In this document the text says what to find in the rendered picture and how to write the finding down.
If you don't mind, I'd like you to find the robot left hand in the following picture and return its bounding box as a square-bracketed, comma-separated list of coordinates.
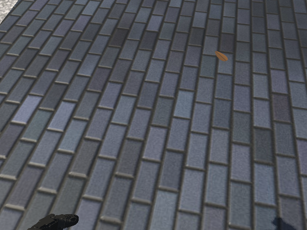
[27, 214, 79, 230]

